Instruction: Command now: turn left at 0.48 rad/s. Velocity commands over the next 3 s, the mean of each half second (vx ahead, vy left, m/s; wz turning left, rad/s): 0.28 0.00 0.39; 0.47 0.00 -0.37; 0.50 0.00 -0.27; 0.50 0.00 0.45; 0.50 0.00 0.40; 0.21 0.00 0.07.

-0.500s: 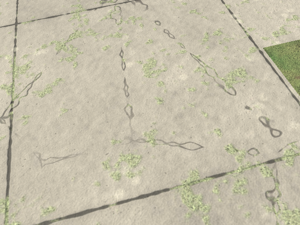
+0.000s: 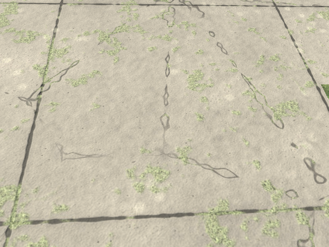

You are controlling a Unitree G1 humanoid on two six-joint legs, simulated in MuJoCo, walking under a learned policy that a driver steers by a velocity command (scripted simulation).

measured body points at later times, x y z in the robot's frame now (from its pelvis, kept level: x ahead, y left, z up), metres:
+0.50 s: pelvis +0.12 -0.03 +0.01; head +0.13 -0.04 +0.46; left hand +0.17 +0.27 -0.09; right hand +0.28 -0.27 -0.10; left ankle +0.01 +0.09 -0.66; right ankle +0.13 -0.13 -0.73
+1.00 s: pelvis +0.34 +0.05 +0.01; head +0.37 +0.06 +0.46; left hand +0.46 +0.34 -0.10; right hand +0.46 -0.23 -0.09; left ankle +0.35 +0.16 -0.73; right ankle +0.33 -0.09 -0.65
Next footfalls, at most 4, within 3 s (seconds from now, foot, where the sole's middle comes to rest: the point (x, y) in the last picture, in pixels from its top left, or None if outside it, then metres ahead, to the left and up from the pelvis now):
0.38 right None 0.17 -0.12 -0.77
0.80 left None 0.39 0.16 -0.77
1.30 right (191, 196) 0.66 -0.14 -0.77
1.86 left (148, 134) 0.98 0.05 -0.77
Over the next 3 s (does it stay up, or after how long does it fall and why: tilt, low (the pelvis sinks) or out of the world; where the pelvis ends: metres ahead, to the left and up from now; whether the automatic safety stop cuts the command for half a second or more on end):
stays up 1.33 0.04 0.00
